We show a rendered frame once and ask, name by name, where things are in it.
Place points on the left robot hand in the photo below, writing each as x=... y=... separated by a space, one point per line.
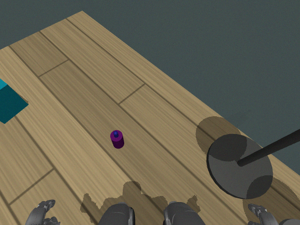
x=37 y=216

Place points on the coat stand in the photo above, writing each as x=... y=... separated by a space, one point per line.
x=240 y=167

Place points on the right robot hand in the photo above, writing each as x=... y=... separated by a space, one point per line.
x=266 y=218

